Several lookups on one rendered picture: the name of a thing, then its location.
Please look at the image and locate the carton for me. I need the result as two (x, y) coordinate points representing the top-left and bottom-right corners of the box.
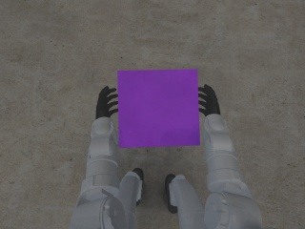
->
(117, 69), (200, 148)

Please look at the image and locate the robot left forearm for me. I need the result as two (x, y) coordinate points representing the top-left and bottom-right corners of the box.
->
(70, 116), (120, 229)

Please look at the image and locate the left robot hand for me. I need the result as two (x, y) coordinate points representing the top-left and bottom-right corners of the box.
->
(95, 86), (118, 119)

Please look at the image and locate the robot right upper arm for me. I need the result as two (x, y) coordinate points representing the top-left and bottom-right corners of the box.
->
(203, 190), (279, 229)

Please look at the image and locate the robot left upper arm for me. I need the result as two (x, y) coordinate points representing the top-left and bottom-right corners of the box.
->
(71, 197), (128, 229)

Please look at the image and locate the right robot hand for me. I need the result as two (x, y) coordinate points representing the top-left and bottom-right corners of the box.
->
(198, 84), (221, 116)

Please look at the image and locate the robot right forearm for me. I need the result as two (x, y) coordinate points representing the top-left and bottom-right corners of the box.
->
(201, 114), (262, 219)

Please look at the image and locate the robot shin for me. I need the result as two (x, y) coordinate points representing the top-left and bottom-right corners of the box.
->
(170, 175), (185, 207)
(122, 171), (139, 179)

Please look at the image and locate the right robot shin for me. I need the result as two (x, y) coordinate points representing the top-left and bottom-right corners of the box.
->
(170, 175), (185, 207)

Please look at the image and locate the left robot shin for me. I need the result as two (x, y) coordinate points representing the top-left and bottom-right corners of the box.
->
(122, 171), (139, 179)

